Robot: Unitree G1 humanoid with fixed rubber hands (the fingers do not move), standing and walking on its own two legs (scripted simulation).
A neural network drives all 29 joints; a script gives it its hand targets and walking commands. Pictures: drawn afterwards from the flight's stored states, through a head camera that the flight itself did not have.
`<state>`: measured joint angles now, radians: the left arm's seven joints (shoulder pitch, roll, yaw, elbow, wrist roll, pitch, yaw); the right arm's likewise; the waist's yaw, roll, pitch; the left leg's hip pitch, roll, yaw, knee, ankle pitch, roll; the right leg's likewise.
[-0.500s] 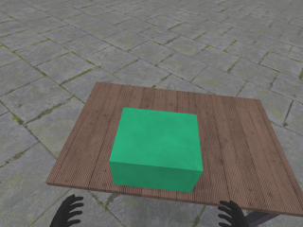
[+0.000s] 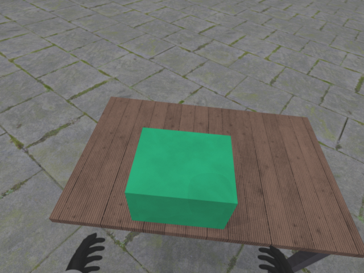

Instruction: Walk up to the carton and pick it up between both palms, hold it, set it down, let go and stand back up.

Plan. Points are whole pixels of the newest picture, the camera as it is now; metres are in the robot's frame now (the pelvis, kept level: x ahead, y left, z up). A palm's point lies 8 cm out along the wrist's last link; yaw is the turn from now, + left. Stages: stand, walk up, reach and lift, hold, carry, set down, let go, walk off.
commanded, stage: set down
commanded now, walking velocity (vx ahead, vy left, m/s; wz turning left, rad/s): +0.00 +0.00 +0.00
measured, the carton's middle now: (182, 177) +0.41 +0.01 -0.10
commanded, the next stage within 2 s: let go in 0.44 s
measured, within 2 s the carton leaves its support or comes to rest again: neither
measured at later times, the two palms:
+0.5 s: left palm (82, 272) +0.15 +0.22 -0.09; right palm out of the picture +0.13 -0.23 -0.08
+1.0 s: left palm (79, 272) +0.15 +0.22 -0.09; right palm out of the picture +0.13 -0.23 -0.09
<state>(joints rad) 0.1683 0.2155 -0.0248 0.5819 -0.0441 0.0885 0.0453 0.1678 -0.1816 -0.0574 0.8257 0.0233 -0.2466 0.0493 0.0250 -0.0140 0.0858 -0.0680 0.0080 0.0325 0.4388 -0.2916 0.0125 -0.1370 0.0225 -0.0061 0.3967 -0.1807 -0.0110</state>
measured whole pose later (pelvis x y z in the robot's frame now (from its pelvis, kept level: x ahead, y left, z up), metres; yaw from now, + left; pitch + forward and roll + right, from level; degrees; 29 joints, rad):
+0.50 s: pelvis +0.00 -0.01 +0.00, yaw +0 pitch -5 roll +0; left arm 0.18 0.20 -0.01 0.55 -0.03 0.12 0.03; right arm 0.21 -0.16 -0.05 0.74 -0.02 -0.20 0.03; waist 0.02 -0.02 0.08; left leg -0.06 0.01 0.04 0.42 -0.28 0.00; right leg -0.14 0.03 0.00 0.40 -0.18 -0.02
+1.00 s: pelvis +0.00 +0.00 +0.00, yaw -1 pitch -4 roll -1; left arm 0.19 0.21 -0.02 0.56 -0.01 0.09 0.03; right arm 0.22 -0.17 -0.05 0.73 -0.02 -0.16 0.03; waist 0.02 -0.01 0.07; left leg -0.09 0.01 0.04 0.45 -0.29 0.01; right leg -0.17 0.03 0.00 0.42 -0.19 -0.01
